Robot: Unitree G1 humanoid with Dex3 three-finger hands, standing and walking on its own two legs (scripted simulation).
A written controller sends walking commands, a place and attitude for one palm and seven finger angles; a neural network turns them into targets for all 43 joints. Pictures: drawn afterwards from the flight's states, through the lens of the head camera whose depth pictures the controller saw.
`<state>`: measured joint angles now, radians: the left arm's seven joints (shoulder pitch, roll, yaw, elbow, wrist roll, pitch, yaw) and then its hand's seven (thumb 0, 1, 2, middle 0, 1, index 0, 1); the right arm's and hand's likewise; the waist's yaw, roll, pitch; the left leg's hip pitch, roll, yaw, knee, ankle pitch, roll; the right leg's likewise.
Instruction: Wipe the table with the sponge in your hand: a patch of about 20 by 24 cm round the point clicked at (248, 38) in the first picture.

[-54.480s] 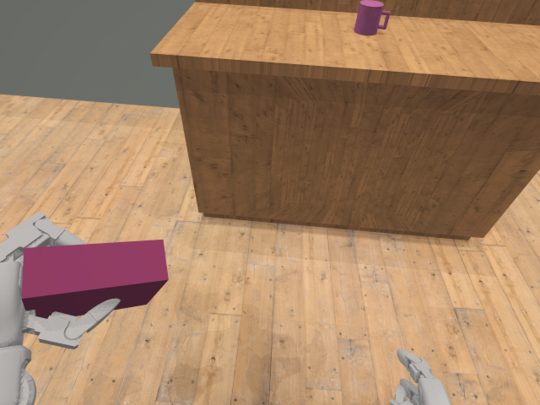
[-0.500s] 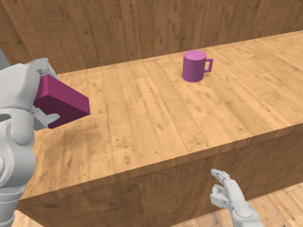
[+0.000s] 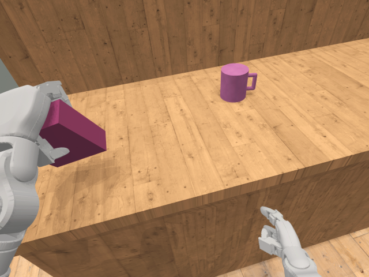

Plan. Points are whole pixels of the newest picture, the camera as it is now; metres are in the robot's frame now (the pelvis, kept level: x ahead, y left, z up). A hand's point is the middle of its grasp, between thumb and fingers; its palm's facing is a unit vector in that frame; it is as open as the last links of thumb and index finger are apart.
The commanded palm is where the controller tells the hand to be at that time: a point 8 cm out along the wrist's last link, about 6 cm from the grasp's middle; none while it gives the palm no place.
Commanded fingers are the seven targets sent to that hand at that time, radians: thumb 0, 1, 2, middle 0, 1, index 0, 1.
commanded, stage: turn the palm down, sponge in hand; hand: left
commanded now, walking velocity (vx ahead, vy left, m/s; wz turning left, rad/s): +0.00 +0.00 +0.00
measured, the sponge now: (66, 141) +0.27 +0.29 +0.20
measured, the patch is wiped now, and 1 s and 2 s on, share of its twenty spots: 0.10 0.10 0.10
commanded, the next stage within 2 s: move the sponge above the wiping area in 0.72 s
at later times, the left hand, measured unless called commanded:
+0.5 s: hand (35, 127) +0.24 +0.31 +0.25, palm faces +0.43 -0.10 -0.90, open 9.3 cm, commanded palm +0.18 +0.30 +0.31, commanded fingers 0.00 0.10 1.30 -1.20 -1.60 -1.20 -1.60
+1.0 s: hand (35, 127) +0.25 +0.31 +0.25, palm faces +0.44 -0.10 -0.89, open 9.3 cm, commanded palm +0.19 +0.30 +0.31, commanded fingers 0.00 0.10 1.30 -1.20 -1.60 -1.20 -1.60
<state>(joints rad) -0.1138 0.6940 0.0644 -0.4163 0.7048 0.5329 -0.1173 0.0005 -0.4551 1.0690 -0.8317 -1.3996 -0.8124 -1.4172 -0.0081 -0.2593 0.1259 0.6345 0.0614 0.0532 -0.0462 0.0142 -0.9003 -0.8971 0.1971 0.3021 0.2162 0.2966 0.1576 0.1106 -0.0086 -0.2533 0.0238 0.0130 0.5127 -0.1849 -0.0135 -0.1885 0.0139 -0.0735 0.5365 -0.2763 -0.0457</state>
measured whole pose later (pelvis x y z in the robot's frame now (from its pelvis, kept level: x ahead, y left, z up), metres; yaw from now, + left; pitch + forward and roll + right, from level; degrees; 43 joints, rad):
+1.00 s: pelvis -0.01 +0.02 +0.00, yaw +0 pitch -5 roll +0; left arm -0.16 0.67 0.03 -0.39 0.71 0.54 -0.06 0.00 -0.46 1.07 -0.83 -1.40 -0.81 -1.42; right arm 0.00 -0.26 0.11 0.65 0.07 0.05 -0.07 0.01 -0.90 -0.90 0.20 0.30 0.16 0.29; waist 0.17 0.09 0.00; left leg -0.25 0.00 0.02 0.49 -0.16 0.01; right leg -0.18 -0.01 -0.07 0.52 -0.25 -0.02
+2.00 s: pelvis +0.00 +0.01 +0.00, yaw +0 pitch -4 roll +0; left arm -0.16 0.61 -0.05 -0.31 0.77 0.53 -0.08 0.00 -0.46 1.07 -0.83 -1.40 -0.81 -1.42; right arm 0.01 -0.26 0.11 0.66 0.06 0.02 -0.07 0.01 -0.90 -0.90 0.20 0.30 0.18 0.29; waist 0.17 0.10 -0.01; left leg -0.24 0.00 0.01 0.49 -0.17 0.00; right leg -0.17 0.00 -0.07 0.50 -0.26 -0.03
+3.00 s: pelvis +0.01 +0.00 +0.00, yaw +0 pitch -4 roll +0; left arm -0.12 0.61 -0.04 -0.28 0.79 0.55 -0.09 0.00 -0.46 1.07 -0.83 -1.40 -0.81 -1.42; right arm 0.02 -0.26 0.12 0.65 0.05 0.01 -0.05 0.01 -0.90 -0.90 0.20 0.30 0.22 0.30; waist 0.16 0.11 -0.03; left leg -0.24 0.03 0.01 0.49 -0.19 -0.02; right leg -0.17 0.02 -0.07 0.51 -0.28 -0.05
